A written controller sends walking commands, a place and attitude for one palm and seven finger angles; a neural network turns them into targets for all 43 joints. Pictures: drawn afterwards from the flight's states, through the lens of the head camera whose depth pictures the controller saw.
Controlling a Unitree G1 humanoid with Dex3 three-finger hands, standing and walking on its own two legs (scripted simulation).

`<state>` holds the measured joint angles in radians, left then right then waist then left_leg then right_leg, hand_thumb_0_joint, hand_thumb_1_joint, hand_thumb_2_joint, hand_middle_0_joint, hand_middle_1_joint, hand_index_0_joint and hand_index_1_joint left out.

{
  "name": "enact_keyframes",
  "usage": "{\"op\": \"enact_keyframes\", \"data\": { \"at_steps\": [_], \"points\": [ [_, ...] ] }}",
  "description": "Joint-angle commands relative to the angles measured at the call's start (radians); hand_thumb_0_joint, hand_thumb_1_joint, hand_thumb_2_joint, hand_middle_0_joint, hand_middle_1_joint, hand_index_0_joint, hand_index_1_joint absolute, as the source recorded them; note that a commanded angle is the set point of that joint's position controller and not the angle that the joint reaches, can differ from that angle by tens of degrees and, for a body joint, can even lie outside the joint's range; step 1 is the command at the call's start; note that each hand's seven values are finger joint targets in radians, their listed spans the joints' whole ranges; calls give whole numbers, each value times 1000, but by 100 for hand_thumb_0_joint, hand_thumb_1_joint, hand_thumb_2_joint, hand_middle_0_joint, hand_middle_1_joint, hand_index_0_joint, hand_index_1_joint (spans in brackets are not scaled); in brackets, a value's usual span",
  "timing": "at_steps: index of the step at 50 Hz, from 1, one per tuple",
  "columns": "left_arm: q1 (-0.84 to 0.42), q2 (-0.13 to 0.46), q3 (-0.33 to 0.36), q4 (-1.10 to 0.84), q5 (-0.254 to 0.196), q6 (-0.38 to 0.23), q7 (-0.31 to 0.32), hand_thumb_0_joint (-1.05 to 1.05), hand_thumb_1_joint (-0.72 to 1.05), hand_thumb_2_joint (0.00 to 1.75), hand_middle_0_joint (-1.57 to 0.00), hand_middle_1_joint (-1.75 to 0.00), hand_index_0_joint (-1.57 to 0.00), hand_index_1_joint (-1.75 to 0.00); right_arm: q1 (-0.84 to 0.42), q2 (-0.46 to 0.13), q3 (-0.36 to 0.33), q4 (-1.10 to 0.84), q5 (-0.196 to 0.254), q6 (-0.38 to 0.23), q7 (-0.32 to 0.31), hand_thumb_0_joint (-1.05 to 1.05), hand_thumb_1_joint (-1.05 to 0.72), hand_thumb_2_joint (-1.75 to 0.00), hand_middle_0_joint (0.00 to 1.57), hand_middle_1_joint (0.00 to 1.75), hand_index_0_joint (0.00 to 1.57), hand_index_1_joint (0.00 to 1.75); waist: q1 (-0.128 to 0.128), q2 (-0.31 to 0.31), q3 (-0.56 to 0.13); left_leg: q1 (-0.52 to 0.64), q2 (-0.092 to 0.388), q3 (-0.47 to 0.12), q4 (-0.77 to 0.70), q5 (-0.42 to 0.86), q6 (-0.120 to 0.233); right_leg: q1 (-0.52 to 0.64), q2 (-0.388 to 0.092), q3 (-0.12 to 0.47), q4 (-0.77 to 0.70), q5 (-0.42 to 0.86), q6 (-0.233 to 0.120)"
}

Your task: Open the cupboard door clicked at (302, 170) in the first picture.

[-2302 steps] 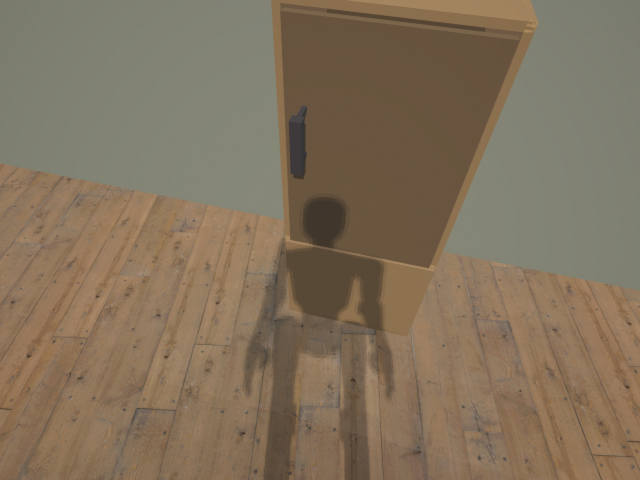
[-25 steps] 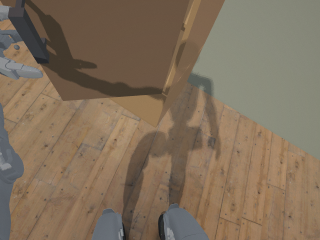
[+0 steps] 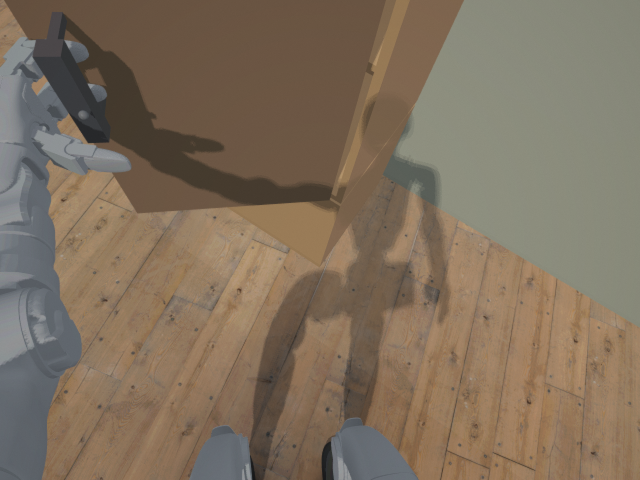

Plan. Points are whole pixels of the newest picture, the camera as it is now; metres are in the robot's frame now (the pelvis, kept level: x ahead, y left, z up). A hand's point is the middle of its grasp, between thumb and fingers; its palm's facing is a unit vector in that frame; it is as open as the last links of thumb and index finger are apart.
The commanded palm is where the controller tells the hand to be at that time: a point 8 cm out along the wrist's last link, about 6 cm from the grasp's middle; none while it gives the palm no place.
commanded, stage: slide the fingers in behind the handle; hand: left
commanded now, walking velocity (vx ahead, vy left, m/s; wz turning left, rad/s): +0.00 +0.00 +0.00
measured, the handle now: (79, 82) +0.57 +0.23 +0.08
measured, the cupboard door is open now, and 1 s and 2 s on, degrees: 41 41 57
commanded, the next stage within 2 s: close the thumb around the handle in 0.60 s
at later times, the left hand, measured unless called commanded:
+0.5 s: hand (97, 115) +0.52 +0.20 +0.09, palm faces +0.05 -1.00 -0.01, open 14.0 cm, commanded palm +0.50 +0.24 +0.08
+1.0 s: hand (97, 114) +0.52 +0.20 +0.09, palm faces +0.05 -1.00 -0.01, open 11.5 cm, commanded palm +0.50 +0.25 +0.08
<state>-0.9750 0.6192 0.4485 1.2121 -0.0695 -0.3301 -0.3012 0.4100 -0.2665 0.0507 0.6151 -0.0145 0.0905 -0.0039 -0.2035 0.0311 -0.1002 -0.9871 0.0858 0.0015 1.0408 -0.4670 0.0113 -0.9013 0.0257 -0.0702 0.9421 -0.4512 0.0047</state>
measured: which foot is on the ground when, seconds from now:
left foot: down 0.00-1.00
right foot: down 0.00-1.00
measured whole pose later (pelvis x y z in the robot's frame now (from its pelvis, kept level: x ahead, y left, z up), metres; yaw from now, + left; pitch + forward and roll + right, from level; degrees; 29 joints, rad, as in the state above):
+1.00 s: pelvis +0.00 +0.00 +0.00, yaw +0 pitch +23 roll -4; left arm -0.96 0.57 0.43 1.19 -0.07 -0.36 -0.25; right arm 0.42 -0.26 0.04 0.64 -0.02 0.08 0.00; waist -0.20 0.04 -0.11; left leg -0.98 0.08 0.00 1.04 -0.46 0.01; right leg -0.90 0.02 -0.07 0.95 -0.45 0.00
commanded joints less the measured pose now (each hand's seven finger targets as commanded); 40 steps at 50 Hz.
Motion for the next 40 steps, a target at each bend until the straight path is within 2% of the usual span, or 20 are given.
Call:
{"op": "enact_keyframes", "data": {
  "at_steps": [1, 4, 5, 8, 9, 11, 14, 16, 18, 19, 23, 25, 27, 28, 29, 33, 35, 37, 39, 40],
  "points": [
    [-453, 244, 8, -252, -18, -89, 16, 0, -50, 30, -30, -120, -30, -120, 204, -184, -75, -26, -4, -16, -16, 0, -90, -90, 20, 30, 20, 30, -3, 184, -530, 491, -43, -50, -70, 522, 16, 127, 41, 24, -71, 421, -17],
    [-436, 208, -2, -259, -26, -99, 20, 0, -50, 30, -30, -120, -30, -120, 203, -181, -79, -21, -6, -19, -10, 0, -90, -90, 20, 30, 20, 30, 0, 202, -541, 519, -42, -53, -69, 560, 12, 122, 42, 22, -70, 442, -17],
    [-408, 219, 12, -246, -27, -94, 23, 0, -50, 30, -30, -120, -30, -120, 202, -182, -79, -20, -5, -17, -9, 0, -90, -90, 20, 30, 20, 30, 11, 190, -530, 508, -42, -51, -71, 557, 12, 136, 42, 21, -71, 444, -18],
    [-394, 199, -1, -200, -26, -71, 28, 0, -50, 30, -30, -120, -30, -120, 200, -183, -75, -26, -2, -11, -10, 0, -90, -90, 20, 30, 20, 30, -5, 122, -466, 433, -48, -41, -80, 493, 23, 157, 42, 24, -82, 436, -14],
    [-418, 227, 11, -202, -22, -69, 33, 0, -50, 30, -30, -120, -30, -120, 197, -185, -75, -26, 0, -11, -12, 0, -90, -90, 20, 30, 20, 30, -5, 117, -462, 415, -48, -38, -82, 472, 23, 161, 39, 28, -83, 429, -11],
    [-426, 247, 23, -226, -15, -77, 41, 0, -50, 30, -30, -120, -30, -120, 194, -184, -75, -33, -1, -14, -13, 0, -90, -90, 20, 30, 20, 30, 3, 139, -479, 418, -51, -36, -85, 459, 23, 173, 39, 33, -84, 420, -13],
    [-469, 237, 12, -269, -11, -112, 50, 0, -50, 30, -30, -120, -30, -120, 193, -180, -78, -24, -4, -20, -13, 0, -90, -90, 20, 30, 20, 30, -2, 175, -515, 466, -46, -46, -77, 488, 17, 146, 39, 32, -72, 419, -16],
    [-439, 186, -20, -215, -14, -109, 49, 0, -50, 30, -30, -120, -30, -120, 190, -178, -76, -20, -3, -23, -10, 0, -90, -90, 20, 30, 20, 30, -9, 162, -474, 459, -45, -49, -80, 459, 14, 113, 40, 25, -76, 379, -17],
    [-453, 201, -10, -192, -17, -103, 48, 0, -50, 30, -30, -120, -30, -120, 198, -183, -75, -15, -2, -24, -13, 0, -90, -90, 20, 30, 20, 30, -15, 132, -456, 436, -47, -49, -84, 437, 20, 125, 40, 27, -80, 370, -17],
    [-465, 222, 1, -211, -13, -102, 48, 0, -50, 30, -30, -120, -30, -120, 196, -188, -77, -18, -3, -25, -14, 0, -90, -90, 20, 30, 20, 30, -9, 153, -486, 446, -46, -47, -82, 442, 18, 124, 37, 31, -78, 375, -15],
    [-448, 202, -8, -211, -15, -104, 47, 0, -50, 30, -30, -120, -30, -120, 201, -184, -77, -17, -4, -27, -13, 0, -90, -90, 20, 30, 20, 30, -6, 145, -486, 456, -47, -53, -83, 450, 19, 120, 40, 27, -78, 371, -19],
    [-473, 171, -40, -210, -13, -102, 47, 0, -50, 30, -30, -120, -30, -120, 196, -184, -78, -11, -2, -28, -14, 0, -90, -90, 20, 30, 20, 30, -21, 147, -478, 458, -45, -53, -84, 430, 17, 97, 38, 26, -83, 352, -15],
    [-464, 194, -23, -193, -12, -96, 49, 0, -50, 30, -30, -120, -30, -120, 198, -186, -76, -9, -3, -29, -14, 0, -90, -90, 20, 30, 20, 30, -13, 152, -464, 439, -46, -51, -87, 415, 17, 105, 37, 26, -84, 343, -17],
    [-480, 200, -19, -197, -10, -100, 53, 0, -50, 30, -30, -120, -30, -120, 202, -187, -77, -7, -4, -30, -16, 0, -90, -90, 20, 30, 20, 30, -21, 148, -464, 446, -45, -54, -84, 415, 20, 94, 38, 26, -84, 338, -18],
    [-502, 203, -22, -214, -9, -102, 52, 0, -50, 30, -30, -120, -30, -120, 203, -188, -76, -6, -6, -31, -15, 0, -90, -90, 20, 30, 20, 30, -20, 168, -489, 459, -45, -55, -84, 428, 18, 96, 37, 28, -82, 347, -16],
    [-457, 192, -13, -225, -17, -106, 47, 0, -50, 30, -30, -120, -30, -120, 208, -183, -79, -9, -7, -33, -13, 0, -90, -90, 20, 30, 20, 30, -5, 163, -518, 477, -47, -52, -81, 478, 18, 124, 39, 25, -74, 388, -19],
    [-433, 218, 3, -213, -13, -104, 46, 0, -50, 30, -30, -120, -30, -120, 204, -186, -78, -12, -4, -29, -12, 0, -90, -90, 20, 30, 20, 30, 4, 158, -511, 459, -47, -48, -81, 467, 16, 135, 39, 27, -78, 390, -17],
    [-451, 188, -27, -191, -12, -93, 47, 0, -39, 35, -31, -121, -31, -121, 199, -185, -76, -9, -2, -27, -12, 0, -90, -90, 20, 30, 20, 30, -16, 129, -448, 425, -47, -47, -88, 415, 20, 116, 40, 27, -90, 355, -14],
    [-458, 212, -6, -215, -13, -100, 51, 0, -28, 40, -32, -122, -32, -122, 202, -188, -78, -12, -3, -29, -14, 0, -90, -90, 20, 30, 20, 30, -6, 158, -482, 453, -46, -50, -90, 435, 17, 119, 39, 27, -85, 361, -17],
    [-455, 200, -19, -215, -11, -100, 49, 0, -22, 42, -32, -123, -32, -123, 199, -186, -78, -12, -3, -29, -14, 0, -90, -90, 20, 30, 20, 30, -7, 168, -489, 460, -46, -50, -88, 440, 16, 111, 37, 27, -83, 360, -18]
  ]
}}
